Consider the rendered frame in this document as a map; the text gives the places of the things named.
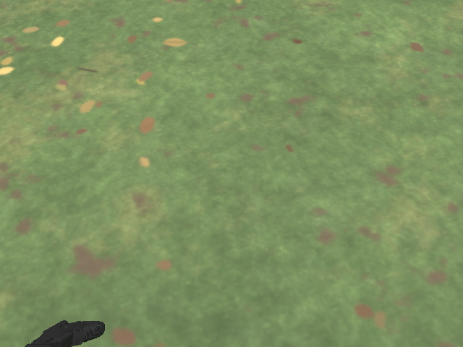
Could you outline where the robot left hand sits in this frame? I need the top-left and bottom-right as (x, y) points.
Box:
(25, 320), (105, 347)

